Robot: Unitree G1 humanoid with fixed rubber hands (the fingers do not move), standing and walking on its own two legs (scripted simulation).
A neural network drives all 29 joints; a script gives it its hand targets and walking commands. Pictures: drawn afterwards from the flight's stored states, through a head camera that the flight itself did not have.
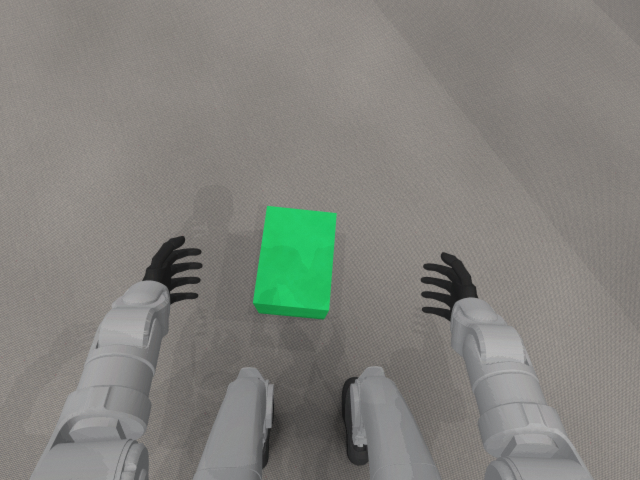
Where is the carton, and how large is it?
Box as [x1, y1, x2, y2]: [253, 206, 336, 319]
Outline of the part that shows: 267,206 253,303 257,310 261,313 323,319 328,311 336,213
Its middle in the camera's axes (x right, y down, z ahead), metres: -0.06 +0.08 +1.04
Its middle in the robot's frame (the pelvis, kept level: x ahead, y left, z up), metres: +0.51 +0.03 -0.60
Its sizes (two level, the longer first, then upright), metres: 0.256 0.184 0.170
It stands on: the floor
